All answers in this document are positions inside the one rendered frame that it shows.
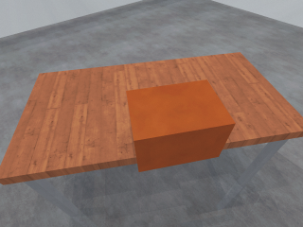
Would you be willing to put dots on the table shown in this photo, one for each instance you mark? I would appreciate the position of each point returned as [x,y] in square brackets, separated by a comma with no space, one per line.
[79,120]

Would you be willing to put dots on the carton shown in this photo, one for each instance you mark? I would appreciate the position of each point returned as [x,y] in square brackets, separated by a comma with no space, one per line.
[177,124]

